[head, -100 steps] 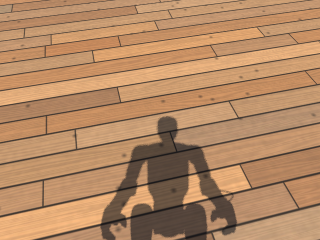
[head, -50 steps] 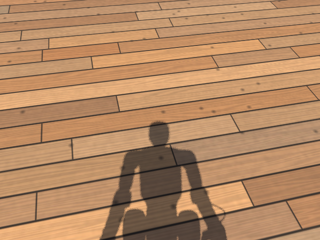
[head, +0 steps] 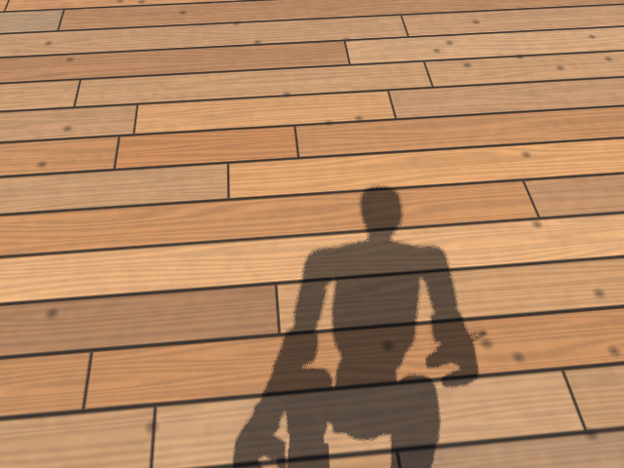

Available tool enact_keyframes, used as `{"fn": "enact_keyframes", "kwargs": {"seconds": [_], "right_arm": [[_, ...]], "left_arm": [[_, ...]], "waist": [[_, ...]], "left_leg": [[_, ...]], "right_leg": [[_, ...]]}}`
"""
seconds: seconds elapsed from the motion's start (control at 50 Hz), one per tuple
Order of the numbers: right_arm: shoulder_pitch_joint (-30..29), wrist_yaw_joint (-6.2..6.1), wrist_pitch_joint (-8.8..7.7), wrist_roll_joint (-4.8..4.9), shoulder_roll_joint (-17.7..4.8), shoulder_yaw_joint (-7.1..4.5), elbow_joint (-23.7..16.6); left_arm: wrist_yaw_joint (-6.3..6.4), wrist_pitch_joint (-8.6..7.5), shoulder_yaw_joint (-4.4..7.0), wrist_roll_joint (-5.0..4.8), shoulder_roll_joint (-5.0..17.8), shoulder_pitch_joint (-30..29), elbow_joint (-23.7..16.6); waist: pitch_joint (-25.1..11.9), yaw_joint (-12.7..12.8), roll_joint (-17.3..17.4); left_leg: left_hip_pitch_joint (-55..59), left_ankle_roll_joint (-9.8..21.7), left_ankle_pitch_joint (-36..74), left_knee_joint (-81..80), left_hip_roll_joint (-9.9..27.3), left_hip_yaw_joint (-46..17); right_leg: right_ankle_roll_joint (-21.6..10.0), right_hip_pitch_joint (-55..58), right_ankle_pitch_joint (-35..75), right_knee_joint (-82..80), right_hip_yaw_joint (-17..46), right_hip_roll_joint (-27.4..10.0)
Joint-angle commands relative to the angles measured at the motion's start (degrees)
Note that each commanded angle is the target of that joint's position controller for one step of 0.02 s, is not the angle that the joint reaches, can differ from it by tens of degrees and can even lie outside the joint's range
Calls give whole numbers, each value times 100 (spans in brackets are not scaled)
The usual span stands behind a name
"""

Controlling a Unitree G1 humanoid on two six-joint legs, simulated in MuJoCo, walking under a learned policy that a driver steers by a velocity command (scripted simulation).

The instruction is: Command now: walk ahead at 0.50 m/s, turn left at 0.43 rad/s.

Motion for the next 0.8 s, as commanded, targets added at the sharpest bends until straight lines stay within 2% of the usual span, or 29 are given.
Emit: {"fn": "enact_keyframes", "kwargs": {"seconds": [0.02,0.04,0.06,0.08,0.1,0.14,0.16,0.2,0.28,0.38,0.42,0.44,0.46,0.48,0.5,0.52,0.54,0.56,0.58,0.6,0.62,0.64,0.7,0.8], "right_arm": [[1393,-32,111,122,-1164,-350,179],[1204,-35,89,97,-857,-278,191],[1140,-72,47,108,-713,-227,194],[1097,-100,8,122,-642,-192,197],[1197,-109,-44,147,-677,-188,211],[1409,-120,-102,178,-887,-226,234],[1509,-123,-101,179,-966,-242,228],[1753,-117,-75,183,-976,-241,218],[2246,-121,-24,166,-992,-244,191],[2566,-188,17,79,-1082,-260,105],[2425,-236,16,60,-1178,-291,11],[2208,-247,9,59,-1250,-311,-68],[2016,-228,-13,60,-1331,-333,-142],[1883,-168,-53,100,-1366,-341,-185],[1876,-106,-107,176,-1135,-283,-337],[2526,-125,-86,404,-473,-154,-506],[2624,-173,-12,212,-987,-204,-469],[2257,-161,54,98,-1073,-230,-415],[1898,-99,73,62,-991,-210,-462],[1764,-42,111,30,-902,-207,-502],[1736,21,183,-35,-869,-208,-537],[1744,67,251,-45,-817,-196,-552],[1329,170,347,-40,-740,-165,-777],[337,285,339,-22,-646,-74,-1173]], "left_arm": [[-95,-223,163,-28,801,-546,-867],[-91,-254,167,-28,754,-635,-887],[-85,-181,180,54,708,-737,-966],[-95,-62,161,140,606,-625,-969],[-109,41,161,180,547,-598,-1009],[-142,176,156,205,506,-776,-1140],[-153,211,155,204,524,-1022,-1255],[-169,244,159,184,587,-1649,-1518],[-213,257,127,144,619,-2496,-1885],[-244,186,52,80,674,-3269,-2305],[-239,127,60,51,779,-3147,-2377],[-219,95,84,36,860,-2819,-2318],[-173,60,140,25,998,-2277,-2168],[-107,-4,213,30,1159,-1480,-1951],[-9,-64,306,154,1496,-624,-1874],[29,-14,418,316,2019,-333,-1928],[-8,91,424,203,1775,-577,-1936],[-24,115,303,157,1224,-1012,-2028],[-47,101,214,137,889,-1267,-2021],[-48,77,182,148,810,-1268,-1965],[-40,41,172,122,798,-1172,-1867],[-60,-13,182,92,823,-1072,-1794],[-110,-155,226,14,898,-811,-1669],[-120,-140,249,29,924,-473,-1500]], "waist": [[-898,-511,262],[-436,-270,-195],[-291,-97,-248],[-307,57,-155],[-339,107,-51],[-304,127,80],[-241,81,148],[-102,-101,275],[-147,-443,434],[-105,-678,551],[-124,-530,617],[-195,-328,651],[-428,-86,647],[-854,301,413],[-1593,621,9],[-2411,336,-1299],[-2332,145,-1156],[-1318,37,-391],[-752,14,-7],[-516,-47,-179],[-393,-120,-409],[-387,-161,-500],[-392,-178,-466],[-158,-30,-384]], "left_leg": [[3360,1416,-12,-1785,2291,-3792],[2592,1161,700,-1942,2063,-3283],[2099,976,1176,-1981,1787,-2890],[1778,857,1466,-2022,1568,-2573],[1651,826,1692,-2038,1468,-2436],[1472,809,1866,-2108,1297,-2242],[1411,769,1797,-2171,1228,-2207],[1455,619,1716,-2250,1128,-2225],[2009,337,2009,-2064,1049,-2337],[2698,378,2480,-1662,1168,-2645],[2704,262,2671,-1443,1238,-2787],[2493,133,2932,-1249,1207,-2767],[2267,-2,3493,-803,1099,-2732],[2025,-136,3633,125,816,-2537],[1298,-243,2412,1483,484,-2301],[-417,-438,-1762,3205,-356,-1565],[-1044,-386,-2199,3941,-51,-1409],[-1192,-412,-1611,4068,277,-1359],[-1106,-456,-1192,3814,472,-1272],[-973,-491,-1042,3599,612,-1223],[-837,-532,-985,3471,707,-1175],[-756,-549,-925,3447,729,-1113],[-1141,-588,-585,3332,824,-1044],[-1628,-689,366,2310,912,-814]], "right_leg": [[-66,-3660,433,2716,894,-217],[-31,-3397,703,2190,871,-409],[53,-3097,740,1792,912,-539],[143,-2789,736,1541,892,-581],[227,-2667,706,1322,858,-575],[380,-2743,825,916,723,-568],[451,-2862,1027,675,665,-576],[559,-3167,1524,102,590,-583],[582,-3463,2243,-765,597,-435],[472,-3496,2171,-1619,622,-174],[361,-2987,2030,-2066,713,-102],[279,-2367,1855,-2326,710,-14],[182,-1504,1658,-2479,655,149],[49,-412,1863,-2830,640,129],[-191,958,1143,-2915,1514,-808],[-786,2545,977,-3144,3908,-2551],[-1037,2093,216,-3585,5075,-2677],[-905,1164,-106,-3765,4200,-2398],[-762,453,351,-3914,3283,-2049],[-611,63,920,-4052,2632,-1793],[-524,-224,1334,-4164,2154,-1606],[-498,-332,1736,-4220,1851,-1536],[-587,-210,2505,-4396,1287,-1582],[-552,-4,2916,-4537,379,-1449]]}}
